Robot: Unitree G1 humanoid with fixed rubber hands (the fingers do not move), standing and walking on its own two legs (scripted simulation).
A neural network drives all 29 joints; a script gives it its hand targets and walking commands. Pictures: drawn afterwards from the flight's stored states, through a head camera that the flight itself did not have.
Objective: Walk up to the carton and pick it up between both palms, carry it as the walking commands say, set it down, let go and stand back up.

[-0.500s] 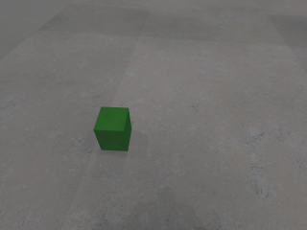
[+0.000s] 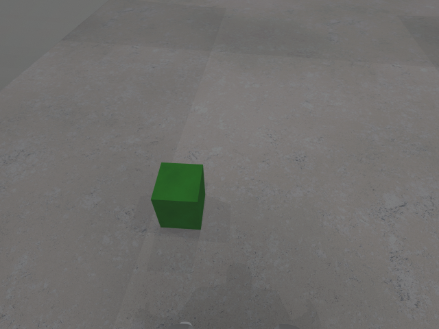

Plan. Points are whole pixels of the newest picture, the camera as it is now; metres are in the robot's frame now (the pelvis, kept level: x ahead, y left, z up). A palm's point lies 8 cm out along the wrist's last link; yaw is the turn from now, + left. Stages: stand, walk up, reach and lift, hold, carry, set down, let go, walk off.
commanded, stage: walk up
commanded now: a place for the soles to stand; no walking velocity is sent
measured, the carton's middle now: (181, 196) +0.79 +0.22 -0.61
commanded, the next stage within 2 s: none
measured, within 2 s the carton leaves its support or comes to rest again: neither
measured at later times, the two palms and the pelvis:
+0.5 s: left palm out of the picture +0.12 +0.45 -0.09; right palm (345, 309) +0.20 -0.23 -0.10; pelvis +0.10 +0.10 -0.01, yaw +0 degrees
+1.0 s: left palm out of the picture +0.18 +0.57 -0.09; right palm (286, 282) +0.25 -0.12 -0.11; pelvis +0.16 +0.21 -0.02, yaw +0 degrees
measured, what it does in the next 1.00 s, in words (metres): steps to the left: right foot, then left foot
